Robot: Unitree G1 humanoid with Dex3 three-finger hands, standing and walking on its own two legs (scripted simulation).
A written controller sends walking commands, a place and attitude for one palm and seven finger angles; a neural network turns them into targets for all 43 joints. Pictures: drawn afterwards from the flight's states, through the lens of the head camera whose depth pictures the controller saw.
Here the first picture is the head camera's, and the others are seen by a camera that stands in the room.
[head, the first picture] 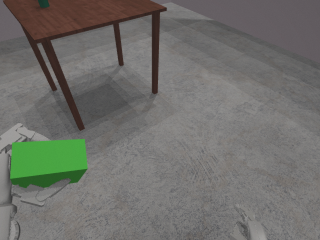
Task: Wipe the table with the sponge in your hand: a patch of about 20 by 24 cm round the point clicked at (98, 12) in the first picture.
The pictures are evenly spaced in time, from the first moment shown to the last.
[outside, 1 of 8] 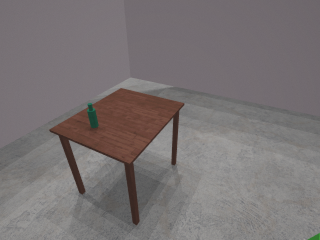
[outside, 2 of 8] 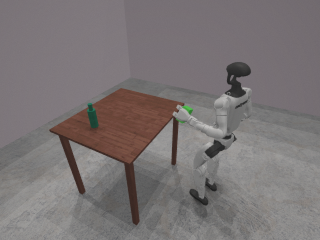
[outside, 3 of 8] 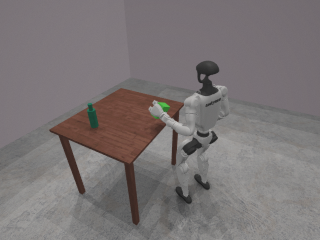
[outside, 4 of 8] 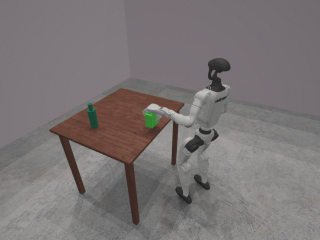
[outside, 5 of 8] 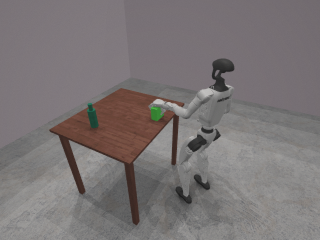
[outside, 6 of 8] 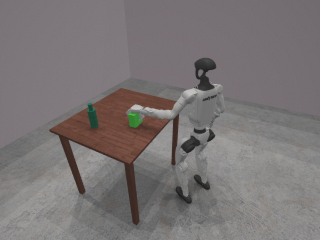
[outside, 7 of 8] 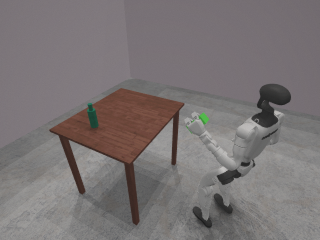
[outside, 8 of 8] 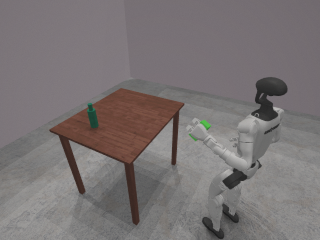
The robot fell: no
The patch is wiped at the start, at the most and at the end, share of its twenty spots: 0.00 0.95 0.95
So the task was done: yes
